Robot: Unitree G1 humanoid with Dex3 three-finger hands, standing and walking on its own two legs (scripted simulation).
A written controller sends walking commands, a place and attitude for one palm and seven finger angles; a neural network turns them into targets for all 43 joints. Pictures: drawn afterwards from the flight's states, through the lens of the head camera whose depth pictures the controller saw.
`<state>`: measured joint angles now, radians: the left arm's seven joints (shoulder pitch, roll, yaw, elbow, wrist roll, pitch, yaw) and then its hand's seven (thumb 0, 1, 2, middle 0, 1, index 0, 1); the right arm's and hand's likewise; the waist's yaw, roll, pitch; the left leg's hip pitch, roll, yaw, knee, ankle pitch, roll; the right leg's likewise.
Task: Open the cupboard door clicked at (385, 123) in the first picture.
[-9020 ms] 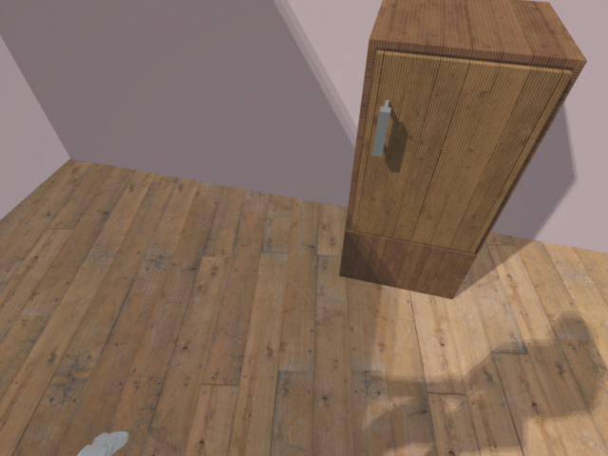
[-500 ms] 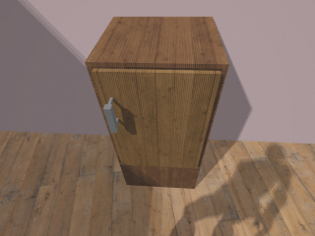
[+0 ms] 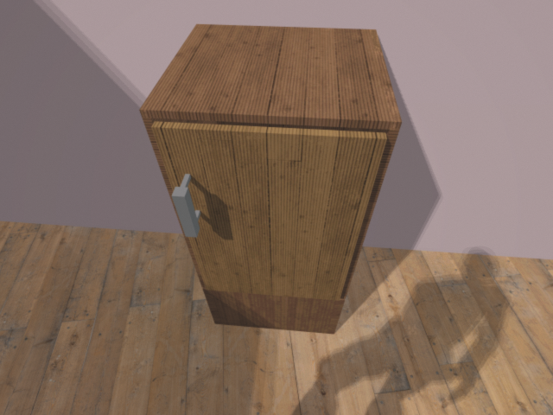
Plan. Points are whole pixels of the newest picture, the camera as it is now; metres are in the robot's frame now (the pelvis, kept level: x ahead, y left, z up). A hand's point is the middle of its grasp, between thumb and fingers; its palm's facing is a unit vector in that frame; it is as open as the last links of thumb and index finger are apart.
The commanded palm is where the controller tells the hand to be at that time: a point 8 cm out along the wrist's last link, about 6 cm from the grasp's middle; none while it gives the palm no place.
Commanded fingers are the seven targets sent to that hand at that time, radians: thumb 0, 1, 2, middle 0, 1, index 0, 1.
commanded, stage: come to a stop and stand still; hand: left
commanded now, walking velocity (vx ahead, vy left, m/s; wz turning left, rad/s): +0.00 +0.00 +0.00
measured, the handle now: (189, 205) +0.51 +0.22 -0.03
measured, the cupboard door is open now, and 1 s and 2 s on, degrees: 0 0 0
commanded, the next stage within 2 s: look again from close up in 0.08 s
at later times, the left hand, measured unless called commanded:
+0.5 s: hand out of the picture +0.00 +0.18 -0.17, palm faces +0.02 -0.97 -0.24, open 7.3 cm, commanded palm none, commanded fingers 0.00 0.90 0.90 -0.20 -0.30 -0.20 -0.30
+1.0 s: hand (140, 389) +0.16 +0.20 -0.03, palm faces +0.26 -0.96 -0.12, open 7.5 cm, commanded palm +0.08 +0.25 -0.06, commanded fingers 0.00 0.67 0.80 -0.22 -0.45 -0.22 -0.45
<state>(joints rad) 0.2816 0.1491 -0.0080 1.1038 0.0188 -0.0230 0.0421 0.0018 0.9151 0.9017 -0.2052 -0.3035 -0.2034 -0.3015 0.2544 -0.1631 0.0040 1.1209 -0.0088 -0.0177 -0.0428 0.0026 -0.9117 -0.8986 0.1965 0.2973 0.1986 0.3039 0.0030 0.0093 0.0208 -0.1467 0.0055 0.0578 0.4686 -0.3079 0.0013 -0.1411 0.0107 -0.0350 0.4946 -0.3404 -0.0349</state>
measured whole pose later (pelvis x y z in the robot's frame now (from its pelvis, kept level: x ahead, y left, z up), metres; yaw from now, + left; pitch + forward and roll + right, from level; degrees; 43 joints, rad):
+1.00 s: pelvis -0.03 +0.00 -0.01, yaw +2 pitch +2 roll +1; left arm 0.34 0.16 0.10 0.32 -0.16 -0.19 0.02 0.01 0.85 0.88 -0.21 -0.34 -0.21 -0.34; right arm 0.25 -0.24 -0.03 0.84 0.03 -0.21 -0.08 0.01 -0.91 -0.90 0.20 0.30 0.20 0.30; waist -0.02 0.04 -0.04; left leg -0.31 -0.01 0.02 0.58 -0.30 0.01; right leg -0.29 -0.01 -0.07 0.60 -0.35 -0.03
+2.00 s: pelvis -0.07 +0.04 -0.08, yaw +1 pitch +14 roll -4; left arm 0.20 0.35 0.30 0.15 -0.32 -0.32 -0.40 -0.01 -0.27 0.40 -0.29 -1.06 -0.29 -1.06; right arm 0.25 -0.26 0.02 0.52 0.04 -0.23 -0.06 0.01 -0.90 -0.90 0.20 0.30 0.20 0.30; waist -0.02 0.01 -0.12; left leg -0.88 0.01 0.01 1.13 -0.48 0.06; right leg -0.81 -0.01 -0.09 1.05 -0.48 0.01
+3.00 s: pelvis -0.06 +0.02 -0.07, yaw +1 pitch +14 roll -3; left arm 0.00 0.43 0.43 0.44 -0.38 -0.34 -0.57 -0.02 -0.50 0.30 -0.31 -1.20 -0.30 -1.20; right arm 0.28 -0.28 0.04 0.53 0.04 -0.19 -0.06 0.01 -0.90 -0.90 0.20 0.30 0.20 0.30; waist -0.02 0.03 -0.11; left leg -0.85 0.03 0.00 1.08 -0.48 0.03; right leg -0.79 0.02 -0.09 1.02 -0.48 -0.02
